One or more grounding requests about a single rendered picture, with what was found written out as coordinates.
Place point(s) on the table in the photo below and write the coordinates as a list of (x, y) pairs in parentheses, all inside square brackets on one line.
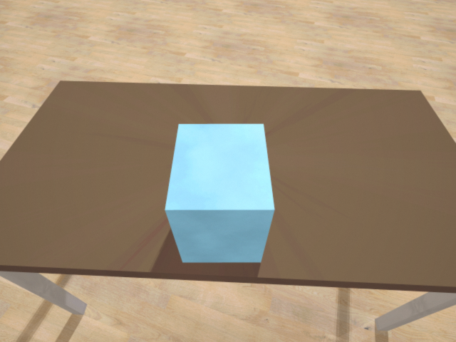
[(363, 182)]

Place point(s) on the carton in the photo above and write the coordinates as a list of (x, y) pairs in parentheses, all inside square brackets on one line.
[(219, 201)]

